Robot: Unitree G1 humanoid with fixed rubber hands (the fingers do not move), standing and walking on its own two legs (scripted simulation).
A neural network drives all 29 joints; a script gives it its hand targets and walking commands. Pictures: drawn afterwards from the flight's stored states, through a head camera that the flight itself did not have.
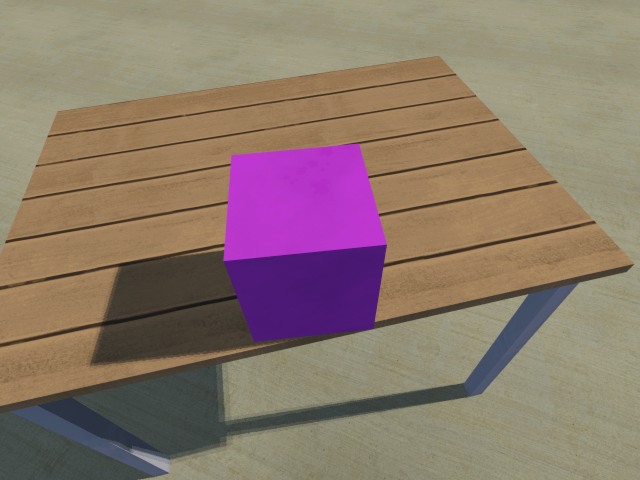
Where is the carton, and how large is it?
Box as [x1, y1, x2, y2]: [223, 144, 386, 341]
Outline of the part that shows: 358,144 231,155 223,260 254,341 373,328 386,243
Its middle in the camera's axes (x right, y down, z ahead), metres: -0.02 +0.01 +0.54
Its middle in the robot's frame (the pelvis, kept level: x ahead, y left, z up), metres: +0.41 +0.05 +0.05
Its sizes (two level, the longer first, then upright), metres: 0.180 0.175 0.197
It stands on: a table, 0.71 m high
